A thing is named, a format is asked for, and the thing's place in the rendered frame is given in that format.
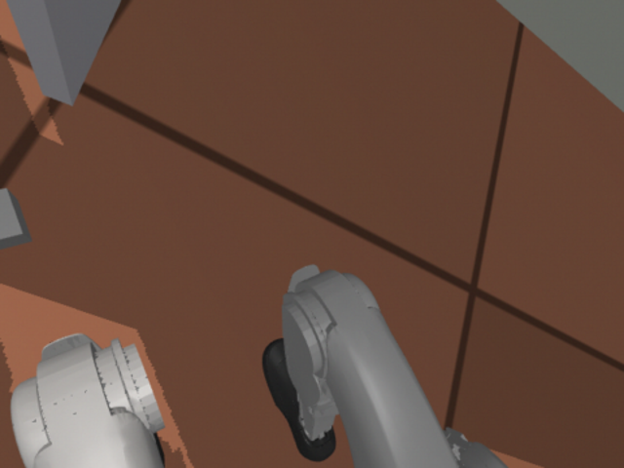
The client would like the carton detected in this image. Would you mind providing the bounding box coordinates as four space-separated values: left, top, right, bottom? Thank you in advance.
0 188 32 250

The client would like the right robot hand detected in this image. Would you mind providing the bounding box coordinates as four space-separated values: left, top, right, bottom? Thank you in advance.
443 427 509 468

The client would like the right robot foot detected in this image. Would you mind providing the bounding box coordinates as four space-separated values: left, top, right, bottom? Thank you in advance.
262 338 335 462

